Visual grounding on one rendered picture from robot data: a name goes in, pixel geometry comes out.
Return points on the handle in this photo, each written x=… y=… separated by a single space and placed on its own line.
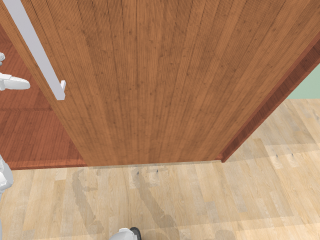
x=25 y=27

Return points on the robot left hand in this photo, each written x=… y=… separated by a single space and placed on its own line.
x=10 y=82

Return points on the left robot foot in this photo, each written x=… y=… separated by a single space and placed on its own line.
x=136 y=232

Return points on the left robot upper arm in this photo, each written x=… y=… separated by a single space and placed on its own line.
x=6 y=181

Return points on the robot left shin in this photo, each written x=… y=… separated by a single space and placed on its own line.
x=125 y=230

